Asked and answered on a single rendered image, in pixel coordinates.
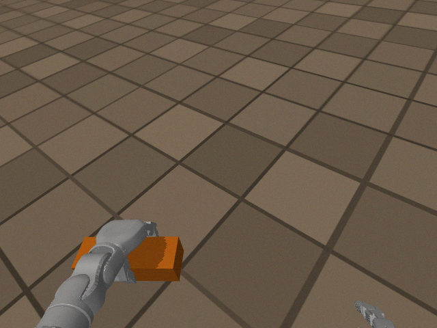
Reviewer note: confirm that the left robot hand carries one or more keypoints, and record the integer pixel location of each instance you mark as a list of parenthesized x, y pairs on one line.
[(127, 234)]

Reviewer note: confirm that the right robot hand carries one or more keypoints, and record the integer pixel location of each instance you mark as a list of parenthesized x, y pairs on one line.
[(374, 316)]

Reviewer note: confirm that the left robot arm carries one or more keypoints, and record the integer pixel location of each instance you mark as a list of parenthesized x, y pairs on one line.
[(82, 295)]

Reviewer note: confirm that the carton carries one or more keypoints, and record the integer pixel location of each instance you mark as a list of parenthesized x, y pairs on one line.
[(157, 258)]

